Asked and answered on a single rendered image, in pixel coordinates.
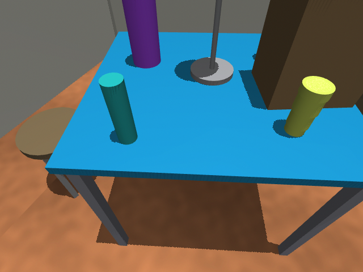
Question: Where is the stool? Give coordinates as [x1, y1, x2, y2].
[15, 107, 79, 198]

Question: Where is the table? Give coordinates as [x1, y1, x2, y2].
[45, 32, 363, 256]

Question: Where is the desk lamp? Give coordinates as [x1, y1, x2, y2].
[191, 0, 234, 86]

